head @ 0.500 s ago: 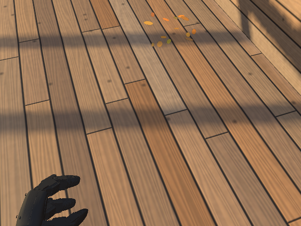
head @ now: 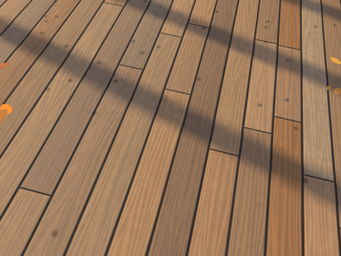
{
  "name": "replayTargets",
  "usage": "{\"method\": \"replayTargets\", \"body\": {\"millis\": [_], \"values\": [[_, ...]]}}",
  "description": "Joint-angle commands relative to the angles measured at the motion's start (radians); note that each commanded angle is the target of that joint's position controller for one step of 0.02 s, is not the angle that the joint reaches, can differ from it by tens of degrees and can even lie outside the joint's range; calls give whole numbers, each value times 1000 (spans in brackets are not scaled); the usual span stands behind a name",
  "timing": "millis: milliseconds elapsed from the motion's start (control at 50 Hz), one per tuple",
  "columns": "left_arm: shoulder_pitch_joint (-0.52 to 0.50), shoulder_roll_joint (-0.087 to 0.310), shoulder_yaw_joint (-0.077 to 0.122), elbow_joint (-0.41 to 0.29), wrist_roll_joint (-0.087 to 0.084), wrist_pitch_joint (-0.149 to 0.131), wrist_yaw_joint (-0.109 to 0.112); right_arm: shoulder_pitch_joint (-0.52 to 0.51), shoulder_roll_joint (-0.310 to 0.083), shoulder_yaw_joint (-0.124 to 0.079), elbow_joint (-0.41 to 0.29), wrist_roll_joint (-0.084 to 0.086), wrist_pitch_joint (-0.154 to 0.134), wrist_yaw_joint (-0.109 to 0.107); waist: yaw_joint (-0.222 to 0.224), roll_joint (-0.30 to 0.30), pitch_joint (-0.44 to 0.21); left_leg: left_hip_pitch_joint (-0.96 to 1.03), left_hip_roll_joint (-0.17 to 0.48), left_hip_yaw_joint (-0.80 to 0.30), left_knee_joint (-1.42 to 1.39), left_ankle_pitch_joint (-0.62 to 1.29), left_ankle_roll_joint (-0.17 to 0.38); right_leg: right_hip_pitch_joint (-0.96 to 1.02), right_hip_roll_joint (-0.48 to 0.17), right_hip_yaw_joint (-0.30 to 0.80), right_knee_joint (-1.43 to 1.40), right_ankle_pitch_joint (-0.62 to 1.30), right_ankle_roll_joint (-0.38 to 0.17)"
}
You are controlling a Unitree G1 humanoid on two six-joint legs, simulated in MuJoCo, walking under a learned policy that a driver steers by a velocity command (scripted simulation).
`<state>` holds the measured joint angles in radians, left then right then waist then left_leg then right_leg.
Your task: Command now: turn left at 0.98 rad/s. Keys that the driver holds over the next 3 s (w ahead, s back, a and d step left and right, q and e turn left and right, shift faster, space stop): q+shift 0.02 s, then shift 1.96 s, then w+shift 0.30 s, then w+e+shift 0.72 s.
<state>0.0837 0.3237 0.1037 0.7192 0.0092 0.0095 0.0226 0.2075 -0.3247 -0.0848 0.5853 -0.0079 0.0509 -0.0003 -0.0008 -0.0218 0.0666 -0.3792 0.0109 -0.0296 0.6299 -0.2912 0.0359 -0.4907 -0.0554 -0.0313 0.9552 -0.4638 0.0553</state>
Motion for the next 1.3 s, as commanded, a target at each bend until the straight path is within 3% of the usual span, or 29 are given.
{"method": "replayTargets", "body": {"millis": [20,40,80,160,240,300,340,360,380,400,420,440,480,520,540,560,680,960,1300], "values": [[-58,100,27,-93,3,-19,25,-27,-196,-62,-80,17,-38,-19,-2,153,-144,261,229,-385,-290,299,186,-272,32,129,174,53,-18],[-28,101,28,-79,9,-18,25,-68,-173,-51,-90,22,-33,-29,18,163,-162,227,210,-337,-270,363,172,-220,38,117,178,97,-7],[1,83,23,-58,1,-18,14,-66,-137,-33,-91,9,-27,-40,20,160,-211,216,182,-288,-243,464,167,-144,59,98,176,146,12],[-37,39,-4,-64,-10,-13,0,-30,-138,-29,-70,8,-23,-47,-15,163,-207,244,169,-292,-210,466,167,-90,60,93,-22,167,30],[-30,51,-9,-67,-17,-11,-13,-43,-138,-22,-66,-3,-16,-34,-32,188,-182,188,185,-351,-196,450,191,20,55,83,-138,113,18],[-14,49,-12,-68,-20,-17,-21,-55,-124,-14,-54,4,-14,-25,-32,189,-163,184,179,-393,-172,475,192,88,56,75,-253,94,2],[36,27,-16,-55,-16,-29,-30,-87,-100,-3,-49,18,-15,-24,15,174,-155,152,132,-384,-147,405,150,218,61,58,-491,266,-25],[48,42,-15,-56,0,-34,-30,-62,-77,3,-41,15,-20,-25,13,135,-156,111,95,-369,-134,296,102,307,19,97,-565,416,-47],[57,115,-4,-70,21,-36,-25,-8,-43,12,-39,-9,-29,-24,-30,-35,-185,48,1,-272,-6,89,35,393,-139,242,-567,657,-104],[17,108,-10,-56,30,-34,-23,18,-46,8,-37,-6,-36,-22,-76,-196,-158,12,-80,-157,25,-141,-23,328,-238,356,-576,727,-244],[-13,49,-25,-68,21,-38,-22,-9,-86,-1,-28,-14,-39,-25,-50,-178,-150,42,-45,-126,44,-172,-59,291,-252,374,-602,649,-291],[-18,43,-28,-64,14,-39,-19,-50,-87,-7,-30,-7,-38,-27,-36,-164,-141,49,-35,-111,21,-114,-66,305,-209,343,-593,594,-265],[-18,63,-24,-59,-4,-41,-14,-69,-47,1,-22,-10,-26,-25,-28,-149,-137,100,-18,-105,-78,17,-70,312,-150,276,-571,522,-205],[5,47,-32,-54,0,-41,-13,-64,-26,9,-14,-9,-20,-14,-22,-114,-136,178,-4,-111,-134,153,-56,279,-93,218,-549,427,-148],[30,45,-33,-58,2,-43,-18,-60,-50,2,-2,-8,-20,-12,4,-50,-127,173,-8,-118,-118,169,-33,266,-58,179,-550,358,-122],[24,51,-32,-58,3,-43,-20,-51,-43,0,1,-6,-23,-9,-4,-39,-121,157,-9,-121,-121,164,-17,276,-42,156,-537,316,-107],[33,21,-41,-58,-1,-33,-19,-33,-26,3,29,-8,-42,-13,11,44,-108,131,9,-151,-159,192,-15,299,-6,108,-483,321,-95],[49,3,-47,-7,-3,-36,-15,6,-2,8,63,-6,-50,-33,2,28,-87,158,7,-144,-158,201,-22,276,10,99,-492,312,-80],[88,0,-52,117,-8,-41,-6,33,16,6,156,-2,-46,-50,5,25,-63,187,-3,-122,-171,215,-41,266,11,105,-528,295,-89]]}}
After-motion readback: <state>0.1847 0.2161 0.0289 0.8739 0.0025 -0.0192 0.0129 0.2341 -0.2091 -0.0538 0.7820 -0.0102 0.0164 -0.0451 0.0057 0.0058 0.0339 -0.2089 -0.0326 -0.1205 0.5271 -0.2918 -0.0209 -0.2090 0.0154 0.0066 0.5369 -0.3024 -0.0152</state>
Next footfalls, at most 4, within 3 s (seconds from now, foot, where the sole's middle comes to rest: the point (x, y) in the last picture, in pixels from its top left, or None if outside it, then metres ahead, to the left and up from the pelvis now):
0.36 right None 0.09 -0.13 -0.77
2.30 left None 0.12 0.14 -0.77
2.78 right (162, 228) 0.53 0.01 -0.77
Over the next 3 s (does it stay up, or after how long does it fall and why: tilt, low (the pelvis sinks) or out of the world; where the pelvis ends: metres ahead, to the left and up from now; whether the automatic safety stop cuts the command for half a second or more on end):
stays up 0.56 0.01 0.00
